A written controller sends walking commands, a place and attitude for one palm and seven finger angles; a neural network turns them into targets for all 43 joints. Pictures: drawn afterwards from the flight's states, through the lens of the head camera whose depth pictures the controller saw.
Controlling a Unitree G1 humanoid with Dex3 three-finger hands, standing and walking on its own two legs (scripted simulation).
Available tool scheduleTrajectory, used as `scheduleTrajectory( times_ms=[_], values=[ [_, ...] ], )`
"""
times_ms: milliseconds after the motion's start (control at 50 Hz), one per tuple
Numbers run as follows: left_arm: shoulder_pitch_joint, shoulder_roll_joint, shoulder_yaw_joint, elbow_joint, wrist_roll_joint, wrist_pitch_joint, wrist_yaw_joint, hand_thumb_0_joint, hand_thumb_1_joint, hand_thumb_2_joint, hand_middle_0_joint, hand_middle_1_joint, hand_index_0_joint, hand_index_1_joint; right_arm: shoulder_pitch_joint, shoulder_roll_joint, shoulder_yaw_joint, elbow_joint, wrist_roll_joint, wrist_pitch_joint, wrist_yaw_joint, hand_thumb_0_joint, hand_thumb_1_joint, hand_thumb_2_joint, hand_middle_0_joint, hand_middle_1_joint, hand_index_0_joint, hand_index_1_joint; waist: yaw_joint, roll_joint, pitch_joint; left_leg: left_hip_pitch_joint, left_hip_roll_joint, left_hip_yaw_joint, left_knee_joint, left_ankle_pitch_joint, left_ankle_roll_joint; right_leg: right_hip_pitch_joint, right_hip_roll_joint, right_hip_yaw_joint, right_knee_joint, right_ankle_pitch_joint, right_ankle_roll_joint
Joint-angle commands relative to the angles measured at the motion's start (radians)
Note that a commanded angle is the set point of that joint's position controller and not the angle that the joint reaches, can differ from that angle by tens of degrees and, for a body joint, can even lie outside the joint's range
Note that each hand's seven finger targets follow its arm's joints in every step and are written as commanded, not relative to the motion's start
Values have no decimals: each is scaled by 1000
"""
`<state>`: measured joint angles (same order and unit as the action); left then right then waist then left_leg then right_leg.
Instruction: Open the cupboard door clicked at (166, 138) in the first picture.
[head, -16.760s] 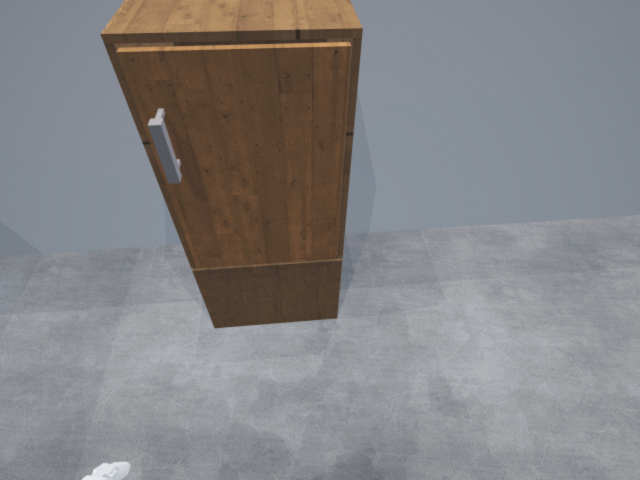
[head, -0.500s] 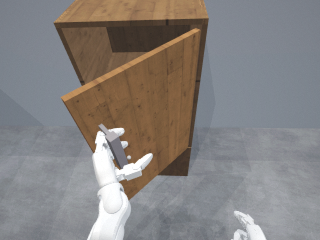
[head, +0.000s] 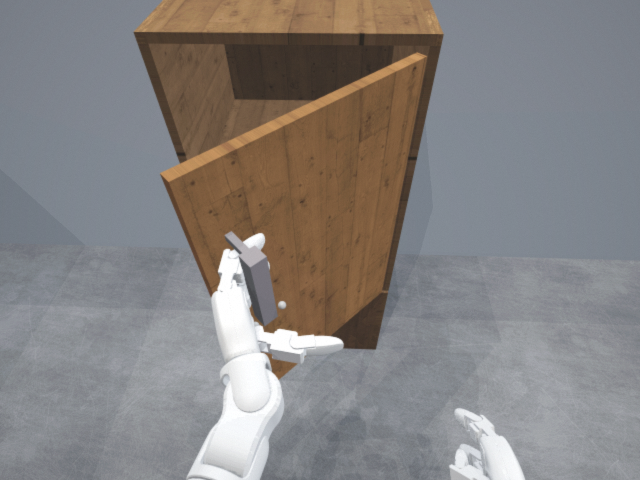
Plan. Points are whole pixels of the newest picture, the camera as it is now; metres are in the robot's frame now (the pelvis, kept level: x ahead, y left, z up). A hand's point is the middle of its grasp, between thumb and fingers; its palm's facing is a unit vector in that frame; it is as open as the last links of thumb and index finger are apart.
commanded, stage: slide the hand sideways off the handle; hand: left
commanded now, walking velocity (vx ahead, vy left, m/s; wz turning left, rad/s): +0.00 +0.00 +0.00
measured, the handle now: (250, 279) +0.35 +0.11 +0.07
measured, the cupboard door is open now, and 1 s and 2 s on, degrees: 45 47 47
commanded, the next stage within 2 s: draw the hand back to the body in 1.20 s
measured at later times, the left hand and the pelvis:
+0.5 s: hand (282, 339) +0.27 +0.06 +0.07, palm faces -0.08 -1.00 -0.01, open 16.2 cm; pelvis -0.01 +0.01 +0.00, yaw -2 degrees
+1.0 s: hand (215, 383) +0.22 +0.13 +0.06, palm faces +0.02 -1.00 -0.05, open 16.2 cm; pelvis +0.02 -0.01 -0.01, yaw +0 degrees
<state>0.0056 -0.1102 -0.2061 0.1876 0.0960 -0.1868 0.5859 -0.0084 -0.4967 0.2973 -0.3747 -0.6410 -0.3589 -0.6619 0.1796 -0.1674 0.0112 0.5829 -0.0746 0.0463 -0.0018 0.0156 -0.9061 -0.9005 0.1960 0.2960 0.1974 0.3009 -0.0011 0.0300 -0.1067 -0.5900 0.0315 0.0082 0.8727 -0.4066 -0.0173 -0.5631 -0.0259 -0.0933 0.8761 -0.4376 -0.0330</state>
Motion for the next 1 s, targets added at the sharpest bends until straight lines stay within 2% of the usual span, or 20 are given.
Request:
scheduleTrajectory(
  times_ms=[0, 20, 40, 60, 100, 120, 160, 200, 240, 300, 320, 340, 380, 480, 580, 620, 700, 720, 860, 980],
  values=[
    [-256, 7, -199, -200, 123, -78, -172, 0, -500, 300, -150, -300, -150, -300, -22, -135, -33, -115, 11, -45, -5, 0, -900, -900, 200, 300, 200, 300, -88, -131, -138, 126, -30, -22, -99, 187, 39, 21, 17, 59, -141, 260, 2],
    [-300, 77, -129, -276, 79, -120, -292, 0, -500, 300, -150, -300, -150, -300, -15, -136, -46, -152, 24, -45, -9, 0, -900, -900, 200, 300, 200, 300, -58, -79, -230, 139, -31, -20, -90, 222, 45, 59, 11, 61, -121, 314, -7],
    [-305, 117, -113, -292, 65, -150, -360, 0, -500, 300, -150, -300, -150, -300, -17, -132, -41, -163, 26, -51, -16, 0, -900, -900, 200, 300, 200, 300, -42, -50, -259, 152, -38, -16, -84, 241, 49, 79, 10, 68, -110, 350, -8],
    [-320, 122, -121, -315, 49, -169, -416, 0, -500, 300, -150, -300, -150, -300, -18, -131, -39, -168, 32, -61, -21, 0, -900, -900, 200, 300, 200, 300, -43, -19, -271, 167, -37, -19, -87, 237, 48, 80, 8, 68, -109, 345, -8],
    [-284, 96, -155, -295, -18, -180, -543, 0, -500, 300, -150, -300, -150, -300, -18, -132, -27, -189, 53, -86, -25, 0, -900, -900, 200, 300, 200, 300, -51, -10, -223, 167, -38, -30, -101, 186, 47, 56, 15, 54, -119, 282, -8],
    [-289, 66, -154, -290, -79, -169, -578, 0, -500, 300, -150, -300, -150, -300, -28, -130, -21, -199, 68, -98, -30, 0, -900, -900, 200, 300, 200, 300, -56, 9, -196, 178, -34, -39, -115, 155, 43, 44, 20, 47, -132, 234, -9],
    [-253, 58, -81, -253, -185, -138, -589, 0, -500, 300, -150, -300, -150, -300, -51, -134, -12, -206, 85, -122, -40, 0, -900, -900, 200, 300, 200, 300, -40, -70, -135, 147, -32, -51, -143, 57, 35, 35, 32, 29, -169, 122, 1],
    [-246, 80, -10, -236, -228, -109, -555, 0, -500, 300, -150, -300, -150, -300, -65, -142, -6, -208, 88, -136, -46, 0, -900, -900, 200, 300, 200, 300, -24, -142, -109, 122, -37, -54, -167, -6, 30, 39, 33, 27, -195, 40, 8],
    [-231, 107, 36, -242, -211, -102, -503, 0, -500, 300, -150, -300, -150, -300, -72, -140, -6, -210, 83, -144, -39, 0, -900, -900, 200, 300, 200, 300, 3, -111, -116, 123, -39, -49, -183, -8, 26, 46, 29, 26, -182, 28, 5],
    [-175, 125, 48, -269, -145, -115, -438, 0, -500, 300, -150, -300, -150, -300, -54, -135, -11, -216, 65, -145, -19, 0, -900, -900, 200, 300, 200, 300, 17, -88, -142, 125, -39, -34, -173, 50, 28, 55, 24, 29, -160, 79, 3],
    [-143, 176, 89, -268, -122, -121, -423, 0, -500, 300, -150, -300, -150, -300, -43, -139, -16, -217, 62, -140, -14, 0, -900, -900, 200, 300, 200, 300, 28, -110, -164, 119, -37, -35, -170, 69, 29, 73, 24, 30, -152, 90, 0],
    [-137, 144, 50, -290, -106, -128, -421, 0, -500, 300, -150, -300, -150, -300, -50, -133, -13, -226, 59, -138, -9, 0, -900, -900, 200, 300, 200, 300, 25, -75, -161, 120, -37, -26, -166, 79, 29, 71, 22, 35, -148, 104, -1],
    [-100, 153, 55, -317, -97, -140, -421, 0, -500, 300, -150, -300, -150, -300, -45, -132, -15, -233, 58, -136, -1, 0, -900, -900, 200, 300, 200, 300, 27, -41, -160, 117, -37, -19, -160, 82, 28, 70, 23, 38, -144, 115, -4],
    [34, 199, 107, -377, -129, -138, -460, 0, -500, 300, -150, -300, -150, -300, -46, -133, -17, -255, 62, -126, -6, 0, -900, -900, 200, 300, 200, 300, 36, -56, -148, 101, -38, 0, -154, 104, 30, 116, 27, 52, -159, 163, -1],
    [112, 220, 138, -433, -167, -137, -503, 0, -500, 300, -150, -300, -150, -300, -41, -134, -16, -258, 67, -130, -15, 0, -900, -900, 200, 300, 200, 300, 23, -60, -116, 89, -41, 1, -141, 114, 32, 117, 28, 60, -168, 191, 6],
    [144, 236, 152, -432, -181, -138, -521, 0, -500, 300, -150, -300, -150, -300, -34, -137, -18, -251, 70, -134, -20, 0, -900, -900, 200, 300, 200, 300, 11, -90, -106, 79, -41, -2, -130, 124, 34, 121, 27, 71, -177, 205, 12],
    [274, 253, 180, -508, -202, -160, -562, 0, -500, 300, -150, -300, -150, -300, -21, -136, -25, -261, 70, -148, -20, 0, -900, -900, 200, 300, 200, 300, 27, -56, -155, 88, -46, 3, -111, 185, 31, 151, 26, 71, -146, 309, 12],
    [331, 253, 183, -497, -209, -159, -572, 0, -500, 300, -150, -300, -150, -300, -14, -138, -26, -263, 72, -150, -19, 0, -900, -900, 200, 300, 200, 300, 23, -87, -147, 76, -45, 1, -107, 188, 33, 157, 26, 72, -148, 315, 15],
    [403, 326, 257, -574, -246, -199, -656, 0, -500, 300, -150, -300, -150, -300, 0, -145, -34, -261, 76, -169, -31, 0, -900, -900, 200, 300, 200, 300, 4, -68, -132, 27, -51, -6, -51, 192, 30, 140, 9, 112, -128, 394, 34],
    [505, 339, 296, -611, -313, -229, -742, 0, -500, 300, -150, -300, -150, -300, 6, -151, -39, -270, 84, -192, -42, 0, -900, -900, 200, 300, 200, 300, 11, -53, -160, 5, -57, -12, -14, 205, 25, 145, 1, 123, -105, 445, 43]
  ],
)
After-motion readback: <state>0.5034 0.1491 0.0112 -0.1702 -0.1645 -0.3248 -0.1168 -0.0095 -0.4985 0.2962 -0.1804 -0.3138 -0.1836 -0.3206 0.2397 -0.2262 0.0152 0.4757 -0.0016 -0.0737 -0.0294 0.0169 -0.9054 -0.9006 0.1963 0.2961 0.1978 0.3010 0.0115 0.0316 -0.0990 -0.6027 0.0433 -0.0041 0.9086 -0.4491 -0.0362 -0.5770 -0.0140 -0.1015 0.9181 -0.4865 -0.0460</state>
